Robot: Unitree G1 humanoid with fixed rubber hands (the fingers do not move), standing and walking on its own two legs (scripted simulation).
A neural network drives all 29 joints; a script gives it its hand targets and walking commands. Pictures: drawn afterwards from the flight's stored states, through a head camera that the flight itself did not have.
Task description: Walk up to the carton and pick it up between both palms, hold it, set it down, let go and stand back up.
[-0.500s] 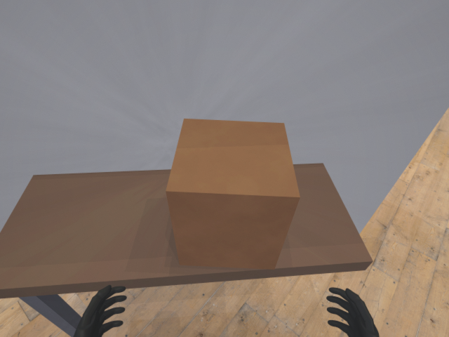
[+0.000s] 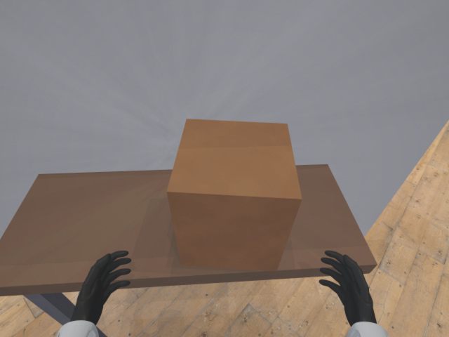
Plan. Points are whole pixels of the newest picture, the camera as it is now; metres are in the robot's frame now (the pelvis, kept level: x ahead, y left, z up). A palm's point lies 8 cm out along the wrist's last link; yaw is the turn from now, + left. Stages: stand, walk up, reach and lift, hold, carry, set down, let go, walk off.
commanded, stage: reach and lift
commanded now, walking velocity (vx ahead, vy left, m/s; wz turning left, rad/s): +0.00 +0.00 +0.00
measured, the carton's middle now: (232, 196) +0.40 +0.01 +0.03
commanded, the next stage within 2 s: none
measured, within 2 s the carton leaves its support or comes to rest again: neither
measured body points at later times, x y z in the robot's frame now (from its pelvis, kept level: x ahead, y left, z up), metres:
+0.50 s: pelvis +0.01 +0.00 +0.00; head +0.00 +0.01 +0.45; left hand +0.27 +0.23 +0.08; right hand +0.27 -0.20 +0.07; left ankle -0.01 +0.12 -0.75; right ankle +0.01 -0.13 -0.75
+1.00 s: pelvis +0.00 +0.00 +0.00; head +0.00 +0.00 +0.45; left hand +0.35 +0.23 +0.13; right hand +0.35 -0.20 +0.13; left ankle -0.01 +0.12 -0.75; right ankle +0.01 -0.13 -0.75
